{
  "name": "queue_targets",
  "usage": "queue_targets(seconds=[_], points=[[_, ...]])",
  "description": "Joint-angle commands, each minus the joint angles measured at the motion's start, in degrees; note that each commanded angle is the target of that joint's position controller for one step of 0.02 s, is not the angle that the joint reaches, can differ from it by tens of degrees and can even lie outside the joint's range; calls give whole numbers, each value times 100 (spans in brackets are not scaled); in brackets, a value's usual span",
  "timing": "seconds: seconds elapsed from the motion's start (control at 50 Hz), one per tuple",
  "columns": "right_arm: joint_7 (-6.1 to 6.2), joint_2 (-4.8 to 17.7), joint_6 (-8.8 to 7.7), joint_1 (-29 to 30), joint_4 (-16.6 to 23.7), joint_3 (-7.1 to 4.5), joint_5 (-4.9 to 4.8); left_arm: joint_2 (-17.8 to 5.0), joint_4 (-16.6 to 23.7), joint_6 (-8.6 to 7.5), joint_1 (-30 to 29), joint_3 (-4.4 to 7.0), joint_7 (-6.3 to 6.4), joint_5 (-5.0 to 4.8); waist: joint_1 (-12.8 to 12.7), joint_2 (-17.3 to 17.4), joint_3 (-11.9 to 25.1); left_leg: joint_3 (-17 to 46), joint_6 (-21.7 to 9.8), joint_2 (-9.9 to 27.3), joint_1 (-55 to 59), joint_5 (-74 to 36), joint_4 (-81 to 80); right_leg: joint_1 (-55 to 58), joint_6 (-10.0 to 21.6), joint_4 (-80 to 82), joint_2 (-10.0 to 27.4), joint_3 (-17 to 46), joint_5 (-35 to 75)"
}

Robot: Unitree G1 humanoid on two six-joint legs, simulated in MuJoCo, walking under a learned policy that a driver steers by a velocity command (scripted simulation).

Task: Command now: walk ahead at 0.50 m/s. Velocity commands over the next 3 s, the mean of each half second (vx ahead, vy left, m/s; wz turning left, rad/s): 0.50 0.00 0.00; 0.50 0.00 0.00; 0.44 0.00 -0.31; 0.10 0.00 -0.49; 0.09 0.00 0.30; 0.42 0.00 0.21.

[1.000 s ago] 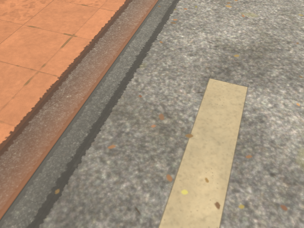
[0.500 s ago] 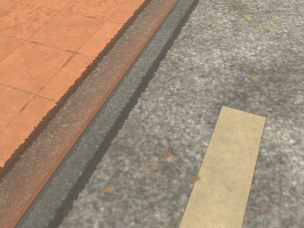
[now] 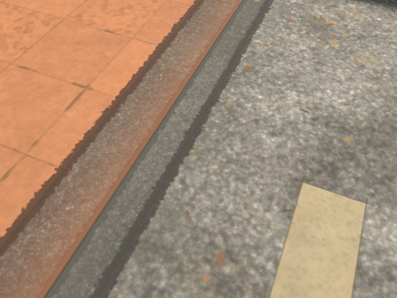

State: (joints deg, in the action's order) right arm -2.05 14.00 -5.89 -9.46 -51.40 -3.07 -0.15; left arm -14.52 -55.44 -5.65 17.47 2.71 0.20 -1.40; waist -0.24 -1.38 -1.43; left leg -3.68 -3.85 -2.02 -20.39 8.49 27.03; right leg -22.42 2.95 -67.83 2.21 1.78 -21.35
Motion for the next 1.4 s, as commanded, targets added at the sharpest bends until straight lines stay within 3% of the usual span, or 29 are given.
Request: queue_targets(seconds=[0.02, 0.14, 0.22, 0.32, 0.38, 0.42, 0.44, 0.46, 0.48, 0.5, 0.52, 0.54, 0.56, 0.6, 0.66, 0.78, 0.9, 0.96, 1.0, 1.02, 1.04, 1.06, 1.08, 1.1, 1.14, 1.18, 1.24, 1.32, 1.4], points=[[-16, 420, -81, -208, 135, -68, 72, -403, 337, 9, 143, 157, 48, 29, -59, 544, 438, 1815, -940, 1517, 1184, -654, -1675, -1102, 24, 64, 628, 274, 610], [171, 740, -43, -777, -136, -132, 30, -328, 662, 122, -775, 190, 68, 118, 61, 388, 5, 1164, -947, 1419, 1244, -1228, -2042, -1912, -244, 1563, 694, 137, 1893], [224, 782, 2, -1108, -264, -120, -25, -198, 861, 72, -1530, 129, -10, 85, 299, 443, -148, 789, -751, 1243, 1417, -1113, -2083, -1712, -237, 2834, 476, -76, 2757], [245, 842, 113, -1554, -519, -154, -64, -209, 1151, 9, -2285, 67, -168, 21, 521, 464, -390, 806, -746, 1560, 2273, -1152, -1770, -1876, -136, 3593, 311, -157, 2422], [281, 941, 186, -1455, -557, -210, -87, -367, 1207, -48, -2150, 102, -257, 7, 300, 596, -263, 830, -618, 1746, 2617, -1946, -1324, -1417, 84, 3855, 165, -229, 1834], [285, 966, 232, -1171, -492, -213, -92, -684, 899, -65, -1062, 278, -236, 36, -321, 662, 393, 559, -424, 1466, 2425, -3646, -128, 233, 324, 4028, -212, -536, 1771], [281, 802, 235, -1122, -406, -141, -44, -1016, 592, -61, 16, 419, -188, 73, -734, 463, 1112, 336, -238, 1151, 1592, -3253, 1211, 1905, 580, 3847, 106, -177, 1952], [230, 226, 142, -1716, -327, 35, 1, -1579, 432, -30, 848, 560, -152, 176, -653, -739, 2050, 35, 187, 298, -766, -983, 3555, 4332, 1415, 3974, 1619, 2205, 1318], [191, 156, -8, -1743, -398, 82, -43, -1295, 392, -13, 932, 450, -166, 122, -644, -1299, 2486, 808, 205, -138, -1756, 2368, 4629, 4744, 1700, 4920, 2125, 4011, 825], [161, 723, -105, -1243, -268, -74, -204, -944, 449, -25, 498, 330, -164, 82, -611, -933, 1725, 1078, 76, 253, -2279, 2185, 5092, 4126, 1383, 5023, 1907, 3369, 526], [172, 807, -142, -810, -133, -88, -258, -750, 586, -23, -46, 263, -155, 86, -456, -576, 1078, 875, 3, 575, -2308, 1653, 4939, 3205, 1182, 5150, 1708, 2538, 806], [212, 754, -122, -589, -107, -113, -185, -583, 634, -31, -444, 205, -182, 131, -273, -181, 631, 763, 8, 803, -2069, 1199, 4562, 2313, 1078, 5379, 1473, 1949, 1219], [247, 684, -46, -652, -128, -155, -124, -436, 647, -61, -645, 159, -201, 180, -57, -252, 448, 798, 8, 989, -1692, 912, 4211, 1740, 978, 5567, 1268, 1536, 1487], [264, 417, 112, -896, -211, -144, -102, -390, 563, -87, -641, 147, -223, 185, 130, -340, 343, 757, 59, 1069, -1264, 682, 3883, 1207, 993, 5876, 1075, 1118, 1665], [297, 430, 191, -481, -59, -177, -49, -647, 407, -107, -338, 204, -129, 182, 118, -207, 78, 715, 219, 1130, -1726, 50, 3182, 1165, 1085, 6124, 1061, 794, 2048], [211, 288, 132, 678, 269, -135, -36, -732, 189, -32, 199, 201, 6, 110, -198, -204, -147, 508, 331, 916, -1881, -1445, 1301, 1532, 843, 6213, 863, 246, 2152], [33, 309, 55, 1502, 599, -59, -107, -815, -118, 95, 682, 255, 44, 49, -409, -213, -408, 438, 190, 742, -1994, -1031, 414, 2495, 801, 5824, 1233, 230, 2297], [-24, 542, -3, 1114, 565, -134, -118, -936, -123, 167, 500, 311, 71, 29, -84, -378, -146, 260, -40, 505, -1167, -431, 195, 2723, 646, 5246, 1333, 209, 3516], [29, 997, -10, -483, 73, -379, -77, -780, -47, 214, 307, 247, 71, 48, 669, -254, 835, 122, -346, 306, 1164, -549, 160, 2101, 361, 3393, 827, -202, 4623], [93, 1483, 11, -1516, -118, -493, -9, -557, 100, 203, 433, 142, 73, 188, 886, 670, 1742, 1652, -736, 1552, 2934, -583, 222, 787, 132, 1396, 379, -493, 2606], [34, 1643, 18, -1634, -211, -490, -3, 165, 68, 58, 1092, -46, 1, 115, 466, 2086, 2323, 4343, -1599, 2533, 4407, 541, -693, -1291, -131, -219, -633, -37, -1131], [36, 1078, -1, -1420, -143, -344, -51, -491, 27, -63, 649, 94, -21, -54, 656, 1322, 1899, 4209, -1324, 2366, 4078, 1134, -946, -1913, -13, -848, -302, 625, -1168], [65, 827, -26, -930, -32, -271, -47, -726, 185, -125, 125, 160, -28, -167, 596, 1008, 1154, 3279, -1040, 2221, 3298, 857, -1022, -2172, 98, -850, -34, 532, -618], [66, 692, -45, -466, 58, -212, -7, -697, 210, -111, -104, 172, 20, -153, 387, 483, 789, 2603, -880, 2036, 2450, 325, -1190, -1877, 94, -578, 283, 405, -55], [55, 394, -91, -127, 33, -129, 100, -538, 170, 40, -41, 236, 57, -69, 65, 599, 416, 1718, -698, 1715, 1451, -175, -1569, -1287, 83, -55, 576, 462, 502], [78, 412, -120, -234, -80, -140, 111, -303, 122, 182, 106, 231, 55, -83, -37, 629, 270, 1239, -709, 1629, 1141, -480, -1827, -1161, 55, 153, 611, 462, 683], [182, 634, -136, -411, -185, -201, 138, -305, 283, 270, -287, 268, 61, -43, -15, 443, 8, 723, -705, 1649, 1211, -984, -2007, -1756, -36, 672, 570, 615, 1378], [286, 661, -101, -470, -205, -185, 132, -261, 482, 233, -797, 267, -36, 10, 74, 439, -122, -21, -507, 1479, 1377, -1342, -2082, -1864, -90, 1825, 435, 427, 2497], [430, 789, 45, -648, -261, -184, 69, -49, 915, 223, -1637, 146, -187, 131, 290, 381, -334, -688, -331, 1442, 1526, -2971, -1635, -1453, -101, 2914, 231, -328, 2839]])
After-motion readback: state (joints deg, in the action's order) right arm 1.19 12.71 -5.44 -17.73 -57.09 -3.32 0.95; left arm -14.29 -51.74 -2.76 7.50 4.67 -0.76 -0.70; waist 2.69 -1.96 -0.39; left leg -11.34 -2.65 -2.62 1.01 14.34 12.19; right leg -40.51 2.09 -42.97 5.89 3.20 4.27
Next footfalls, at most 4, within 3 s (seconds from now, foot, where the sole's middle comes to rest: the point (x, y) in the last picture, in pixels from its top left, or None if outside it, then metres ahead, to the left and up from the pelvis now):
0.44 right None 0.42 -0.15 -0.77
1.00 left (178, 228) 0.72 0.09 -0.77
1.54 right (240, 171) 0.98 -0.15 -0.77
2.04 left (187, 156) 1.06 0.07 -0.77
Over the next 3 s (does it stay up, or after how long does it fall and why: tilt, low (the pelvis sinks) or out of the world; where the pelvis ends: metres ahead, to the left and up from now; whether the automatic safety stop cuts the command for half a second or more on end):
stays up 1.20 0.03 0.01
